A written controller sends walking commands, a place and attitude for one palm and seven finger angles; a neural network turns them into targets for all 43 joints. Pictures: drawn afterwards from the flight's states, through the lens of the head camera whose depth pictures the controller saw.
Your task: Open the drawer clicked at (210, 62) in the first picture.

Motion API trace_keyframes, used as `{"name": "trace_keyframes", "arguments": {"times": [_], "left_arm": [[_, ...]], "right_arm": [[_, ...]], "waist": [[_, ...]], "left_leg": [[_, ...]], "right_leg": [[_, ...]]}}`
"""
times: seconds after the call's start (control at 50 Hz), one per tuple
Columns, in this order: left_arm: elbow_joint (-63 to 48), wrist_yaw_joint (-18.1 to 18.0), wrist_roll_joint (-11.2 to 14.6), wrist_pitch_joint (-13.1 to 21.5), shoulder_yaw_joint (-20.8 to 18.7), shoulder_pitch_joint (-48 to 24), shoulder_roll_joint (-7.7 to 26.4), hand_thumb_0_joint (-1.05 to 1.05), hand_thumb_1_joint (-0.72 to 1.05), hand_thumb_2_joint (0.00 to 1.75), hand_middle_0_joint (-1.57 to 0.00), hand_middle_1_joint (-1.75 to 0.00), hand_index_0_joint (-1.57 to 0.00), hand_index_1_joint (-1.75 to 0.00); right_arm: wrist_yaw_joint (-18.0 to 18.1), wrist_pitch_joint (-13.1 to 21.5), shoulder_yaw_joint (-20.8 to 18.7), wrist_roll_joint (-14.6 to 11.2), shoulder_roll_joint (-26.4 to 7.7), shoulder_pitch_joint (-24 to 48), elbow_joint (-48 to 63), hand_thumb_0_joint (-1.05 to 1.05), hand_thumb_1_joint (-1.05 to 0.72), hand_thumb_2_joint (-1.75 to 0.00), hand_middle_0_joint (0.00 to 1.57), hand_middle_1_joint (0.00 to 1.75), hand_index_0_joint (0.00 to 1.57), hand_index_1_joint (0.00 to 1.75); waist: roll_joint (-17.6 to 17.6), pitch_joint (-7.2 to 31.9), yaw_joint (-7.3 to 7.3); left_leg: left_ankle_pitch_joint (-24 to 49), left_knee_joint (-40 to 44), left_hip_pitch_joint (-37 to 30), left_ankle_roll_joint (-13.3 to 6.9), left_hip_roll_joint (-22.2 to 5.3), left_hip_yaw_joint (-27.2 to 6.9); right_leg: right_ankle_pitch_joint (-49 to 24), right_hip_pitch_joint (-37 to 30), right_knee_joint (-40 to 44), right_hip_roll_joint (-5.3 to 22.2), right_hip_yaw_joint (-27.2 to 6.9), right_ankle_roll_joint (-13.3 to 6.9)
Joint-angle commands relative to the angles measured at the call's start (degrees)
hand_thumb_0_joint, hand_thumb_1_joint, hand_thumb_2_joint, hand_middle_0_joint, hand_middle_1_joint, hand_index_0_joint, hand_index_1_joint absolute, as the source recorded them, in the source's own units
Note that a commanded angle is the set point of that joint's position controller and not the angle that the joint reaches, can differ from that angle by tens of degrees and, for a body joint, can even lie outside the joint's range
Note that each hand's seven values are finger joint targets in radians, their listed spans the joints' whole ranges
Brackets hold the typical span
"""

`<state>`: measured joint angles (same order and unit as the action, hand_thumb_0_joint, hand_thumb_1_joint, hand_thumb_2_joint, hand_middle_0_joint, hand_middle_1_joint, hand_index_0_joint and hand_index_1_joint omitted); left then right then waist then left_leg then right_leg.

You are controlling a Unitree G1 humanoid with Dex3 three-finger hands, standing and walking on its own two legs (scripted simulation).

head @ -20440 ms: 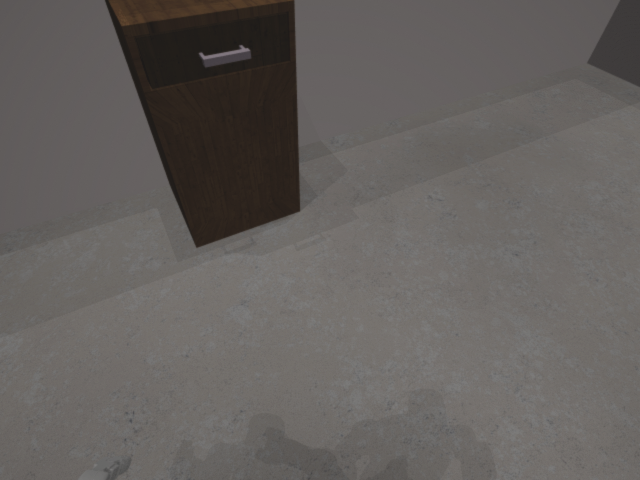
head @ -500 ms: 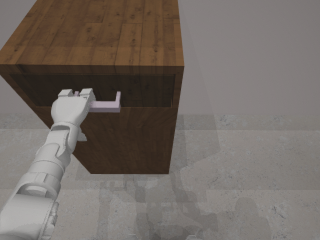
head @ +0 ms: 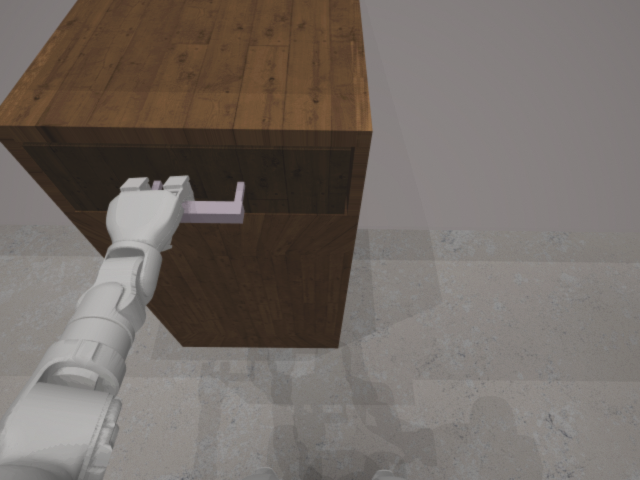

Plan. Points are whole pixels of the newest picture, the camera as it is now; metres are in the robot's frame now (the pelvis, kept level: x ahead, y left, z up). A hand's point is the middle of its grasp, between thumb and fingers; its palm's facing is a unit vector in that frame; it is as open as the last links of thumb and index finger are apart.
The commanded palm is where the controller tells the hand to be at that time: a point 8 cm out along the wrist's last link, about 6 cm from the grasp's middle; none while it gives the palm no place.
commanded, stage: pull the drawer open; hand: left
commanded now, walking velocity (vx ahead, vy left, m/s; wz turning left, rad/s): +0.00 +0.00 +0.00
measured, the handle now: (196, 200) +0.48 +0.19 +0.03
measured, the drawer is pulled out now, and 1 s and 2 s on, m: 0.00 0.11 0.23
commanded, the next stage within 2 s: none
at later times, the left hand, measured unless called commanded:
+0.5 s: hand (154, 266) +0.39 +0.23 +0.01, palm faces -0.02 -0.07 -1.00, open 5.4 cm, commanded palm +0.35 +0.22 +0.05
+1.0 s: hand (144, 310) +0.32 +0.23 +0.01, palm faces -0.01 -0.08 -1.00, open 5.4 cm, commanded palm +0.29 +0.23 +0.05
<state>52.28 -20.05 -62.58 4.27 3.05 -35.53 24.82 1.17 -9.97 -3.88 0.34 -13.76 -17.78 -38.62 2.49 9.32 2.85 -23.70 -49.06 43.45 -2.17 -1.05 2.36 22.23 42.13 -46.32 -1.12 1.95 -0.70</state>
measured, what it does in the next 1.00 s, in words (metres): stands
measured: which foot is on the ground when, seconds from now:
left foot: down 0.00-1.00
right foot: down 0.00-1.00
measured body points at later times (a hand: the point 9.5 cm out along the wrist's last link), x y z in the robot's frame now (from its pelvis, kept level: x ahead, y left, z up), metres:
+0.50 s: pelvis +0.01 +0.00 +0.01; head +0.07 -0.01 +0.45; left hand +0.38 +0.23 +0.06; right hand +0.10 -0.26 -0.12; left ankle -0.01 +0.09 -0.70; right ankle -0.01 -0.12 -0.70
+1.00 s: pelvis +0.01 -0.01 +0.01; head +0.06 -0.02 +0.46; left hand +0.32 +0.23 +0.06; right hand +0.17 -0.25 -0.11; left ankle -0.01 +0.09 -0.70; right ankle -0.01 -0.12 -0.70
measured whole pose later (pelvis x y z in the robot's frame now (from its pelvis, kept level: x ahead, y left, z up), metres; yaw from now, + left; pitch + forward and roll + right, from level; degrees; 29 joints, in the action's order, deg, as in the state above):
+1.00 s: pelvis +0.01 -0.01 +0.01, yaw +0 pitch +13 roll -1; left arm 19.8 -19.7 -60.4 0.6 3.2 -3.6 21.4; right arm 0.4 -8.7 -2.6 0.7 -13.7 -11.0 -33.9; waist 2.8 8.2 -1.0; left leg -24.2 -45.8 34.5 -1.5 -0.9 2.6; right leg 23.3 33.9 -44.2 -1.2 1.5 -1.2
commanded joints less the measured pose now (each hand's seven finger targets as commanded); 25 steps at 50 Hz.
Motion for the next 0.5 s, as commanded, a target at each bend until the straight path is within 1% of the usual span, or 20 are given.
{"name": "trace_keyframes", "arguments": {"times": [0.0,0.02,0.04,0.06,0.08,0.1,0.14,0.16,0.18,0.2,0.24,0.26,0.28,0.3,0.36,0.4,0.42,0.44,0.46,0.48], "left_arm": [[-8.21,-0.70,-0.01,1.06,-1.01,-19.26,8.77,0.00,0.90,0.90,-0.40,-1.35,-0.40,-1.35],[-8.71,-0.67,0.12,1.23,-1.77,-18.02,9.11,0.00,0.90,0.90,-0.40,-1.35,-0.40,-1.35],[-9.07,-0.62,0.25,1.47,-1.98,-17.20,9.00,0.00,0.90,0.90,-0.40,-1.35,-0.40,-1.35],[-8.50,-0.59,0.08,1.36,-2.60,-14.82,9.50,0.00,0.90,0.90,-0.40,-1.35,-0.40,-1.35],[-9.24,-0.43,0.49,1.31,-1.21,-14.81,7.90,0.00,0.90,0.90,-0.40,-1.35,-0.40,-1.35],[-9.90,-0.39,0.50,1.46,-1.76,-14.34,8.37,0.00,0.90,0.90,-0.40,-1.35,-0.40,-1.35],[-12.25,-0.24,0.91,1.85,-2.54,-10.98,8.45,0.00,0.90,0.90,-0.40,-1.35,-0.40,-1.35],[-12.79,-0.11,1.32,1.72,-2.24,-7.75,7.57,0.00,0.90,0.90,-0.40,-1.35,-0.40,-1.35],[-13.67,-0.10,1.49,1.67,-2.76,-6.88,8.12,0.00,0.90,0.90,-0.40,-1.35,-0.40,-1.35],[-14.75,0.02,1.91,1.55,-2.29,-5.17,7.27,0.00,0.90,0.90,-0.40,-1.35,-0.40,-1.35],[-17.94,-0.08,2.38,1.66,-4.11,-1.29,8.74,0.00,0.90,0.90,-0.40,-1.35,-0.40,-1.35],[-18.72,-0.05,2.68,1.35,-3.24,0.85,7.47,0.00,0.90,0.90,-0.40,-1.35,-0.40,-1.35],[-18.82,-0.10,2.67,1.12,-3.55,1.30,7.73,0.00,0.90,0.90,-0.40,-1.35,-0.40,-1.35],[-20.56,-0.13,2.66,1.06,-3.62,2.16,7.65,0.00,0.90,0.90,-0.40,-1.35,-0.40,-1.35],[-23.14,-0.83,2.34,0.31,-3.32,3.40,7.18,0.00,0.90,0.90,-0.40,-1.35,-0.40,-1.35],[-24.62,-1.31,1.87,-0.34,-3.10,4.86,6.58,0.00,0.90,0.90,-0.40,-1.35,-0.40,-1.35],[-25.70,-1.55,1.83,-0.78,-2.40,5.25,5.78,0.00,0.90,0.90,-0.40,-1.35,-0.40,-1.35],[-26.43,-1.64,1.85,-1.13,-2.55,5.04,5.95,0.00,0.90,0.90,-0.40,-1.35,-0.40,-1.35],[-27.54,-1.84,1.53,-1.35,-3.03,5.25,6.47,0.00,0.90,0.90,-0.40,-1.35,-0.40,-1.35],[-27.19,-1.82,1.63,-1.98,-2.25,7.13,5.35,0.00,0.90,0.90,-0.40,-1.35,-0.40,-1.35]], "right_arm": [[0.99,1.07,-2.86,0.01,-8.80,-4.60,4.38,0.00,-0.90,-0.90,0.20,0.30,0.20,0.30],[0.91,1.19,-2.97,0.00,-8.73,-4.73,4.57,0.00,-0.90,-0.90,0.20,0.30,0.20,0.30],[0.88,1.15,-2.96,0.09,-8.78,-4.43,4.77,0.00,-0.90,-0.90,0.20,0.30,0.20,0.30],[0.81,1.08,-2.97,-0.02,-8.69,-4.43,4.92,0.00,-0.90,-0.90,0.20,0.30,0.20,0.30],[0.76,1.06,-2.88,-0.03,-8.62,-4.17,5.18,0.00,-0.90,-0.90,0.20,0.30,0.20,0.30],[0.75,1.08,-2.99,-0.01,-8.62,-4.11,5.14,0.00,-0.90,-0.90,0.20,0.30,0.20,0.30],[0.61,1.03,-3.03,0.07,-8.53,-3.57,5.80,0.00,-0.90,-0.90,0.20,0.30,0.20,0.30],[0.40,0.92,-3.02,-0.03,-8.36,-3.26,6.25,0.00,-0.90,-0.90,0.20,0.30,0.20,0.30],[0.37,0.86,-3.01,-0.09,-8.48,-2.89,6.31,0.00,-0.90,-0.90,0.20,0.30,0.20,0.30],[0.30,0.89,-3.07,-0.08,-8.41,-2.45,6.66,0.00,-0.90,-0.90,0.20,0.30,0.20,0.30],[0.27,0.88,-3.04,-0.17,-8.56,-1.52,7.36,0.00,-0.90,-0.90,0.20,0.30,0.20,0.30],[0.17,0.87,-2.93,-0.31,-8.39,-1.22,7.78,0.00,-0.90,-0.90,0.20,0.30,0.20,0.30],[0.19,0.86,-2.96,-0.43,-8.49,-0.89,7.54,0.00,-0.90,-0.90,0.20,0.30,0.20,0.30],[0.15,0.94,-2.94,-0.41,-8.52,-0.64,7.92,0.00,-0.90,-0.90,0.20,0.30,0.20,0.30],[0.02,0.96,-2.75,-0.51,-8.47,0.61,8.25,0.00,-0.90,-0.90,0.20,0.30,0.20,0.30],[-0.14,1.11,-2.83,-0.44,-8.30,0.92,8.42,0.00,-0.90,-0.90,0.20,0.30,0.20,0.30],[-0.23,1.11,-2.75,-0.44,-8.25,1.33,8.61,0.00,-0.90,-0.90,0.20,0.30,0.20,0.30],[-0.24,1.16,-2.77,-0.41,-8.28,1.49,8.59,0.00,-0.90,-0.90,0.20,0.30,0.20,0.30],[-0.24,1.17,-2.83,-0.34,-8.22,1.60,8.56,0.00,-0.90,-0.90,0.20,0.30,0.20,0.30],[-0.26,1.18,-2.72,-0.34,-8.09,2.06,8.89,0.00,-0.90,-0.90,0.20,0.30,0.20,0.30]], "waist": [[-0.42,17.73,1.98],[0.08,18.34,1.11],[-0.12,19.12,1.01],[0.10,19.38,0.25],[-0.06,19.17,0.65],[-0.84,19.37,0.51],[0.59,21.39,-0.73],[0.77,21.63,-1.32],[-0.10,20.79,-1.23],[-1.06,20.38,-1.37],[-1.13,20.70,-2.27],[-1.86,19.99,-2.20],[-2.57,18.10,-1.84],[-2.98,18.00,-2.08],[-1.51,15.75,-1.83],[-1.38,15.84,-2.05],[-0.40,15.84,-1.94],[-0.38,16.02,-1.75],[-0.11,16.82,-2.03],[-0.45,16.02,-2.02]], "left_leg": [[22.26,4.74,-15.67,-0.43,1.57,-2.04],[22.68,4.80,-15.90,-0.38,1.59,-1.94],[23.68,4.78,-16.30,-0.37,1.57,-2.08],[23.71,4.85,-16.43,-0.25,1.51,-2.03],[23.52,4.78,-16.34,-0.36,1.59,-1.78],[23.54,4.74,-16.15,-0.43,1.53,-1.63],[26.78,4.95,-17.68,-0.21,1.34,-1.78],[27.63,4.96,-18.17,-0.21,1.32,-1.60],[28.13,5.04,-17.99,-0.22,1.10,-1.59],[27.63,5.18,-17.41,-0.37,1.24,-1.11],[29.35,5.67,-17.33,-0.35,1.14,-1.27],[28.95,5.91,-17.28,-0.41,1.21,-1.12],[28.30,6.14,-16.99,-0.42,1.05,-1.12],[28.10,6.37,-16.77,-0.42,1.07,-1.07],[27.44,6.96,-17.79,-0.25,0.92,-1.29],[28.32,6.86,-18.57,-0.14,0.90,-1.40],[28.68,6.90,-19.30,-0.07,0.88,-1.59],[29.46,6.81,-19.89,-0.04,0.74,-1.77],[30.19,6.67,-20.72,0.05,0.63,-1.74],[29.59,6.70,-20.42,0.03,0.86,-1.66]], "right_leg": [[-17.79,-6.59,4.99,-2.24,-0.33,-2.04],[-17.86,-7.09,4.89,-2.21,-0.31,-2.15],[-18.41,-7.57,4.73,-2.24,-0.31,-2.21],[-18.28,-7.79,4.54,-2.28,-0.27,-2.22],[-18.71,-7.92,4.78,-2.35,-0.36,-2.15],[-19.15,-8.47,4.87,-2.24,-0.51,-2.07],[-20.65,-9.85,4.38,-2.24,-0.36,-2.30],[-21.14,-10.36,4.51,-2.35,-0.41,-2.25],[-21.61,-10.46,4.59,-2.36,-0.37,-2.19],[-22.37,-11.63,5.00,-2.32,-0.55,-2.04],[-23.57,-13.38,5.00,-2.19,-0.66,-2.17],[-23.91,-13.77,5.27,-2.24,-0.68,-2.04],[-23.72,-13.19,5.62,-2.25,-0.65,-1.98],[-23.37,-13.56,5.65,-2.16,-0.58,-1.92],[-21.76,-12.22,5.96,-2.12,-0.29,-2.01],[-21.53,-11.94,5.81,-2.17,-0.06,-2.09],[-21.32,-11.57,5.86,-2.16,0.01,-2.17],[-21.34,-11.58,5.83,-2.15,0.11,-2.20],[-21.52,-11.49,5.67,-2.07,0.02,-2.11],[-21.38,-11.68,5.89,-2.13,0.08,-2.11]]}}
